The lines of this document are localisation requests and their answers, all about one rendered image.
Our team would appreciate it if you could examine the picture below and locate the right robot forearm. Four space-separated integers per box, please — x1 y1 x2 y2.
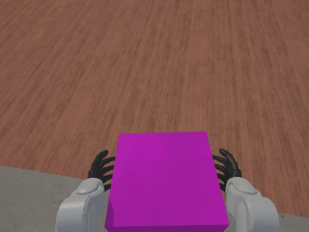
225 177 281 232

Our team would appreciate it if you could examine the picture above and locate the left robot forearm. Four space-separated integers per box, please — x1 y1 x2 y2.
55 178 106 232

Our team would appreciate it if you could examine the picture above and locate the robot right hand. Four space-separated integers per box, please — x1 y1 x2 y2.
212 148 241 192

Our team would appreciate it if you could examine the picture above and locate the carton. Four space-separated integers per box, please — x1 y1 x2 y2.
104 131 230 232

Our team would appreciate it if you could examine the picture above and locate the robot left hand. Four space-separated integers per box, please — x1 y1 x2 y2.
87 150 116 191

